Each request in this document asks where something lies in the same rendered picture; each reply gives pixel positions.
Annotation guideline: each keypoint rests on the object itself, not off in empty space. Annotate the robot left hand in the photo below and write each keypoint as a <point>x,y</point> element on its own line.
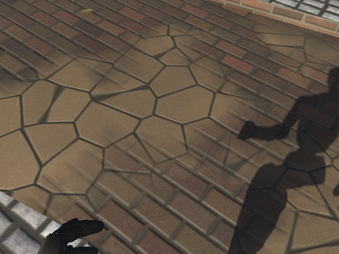
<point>56,243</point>

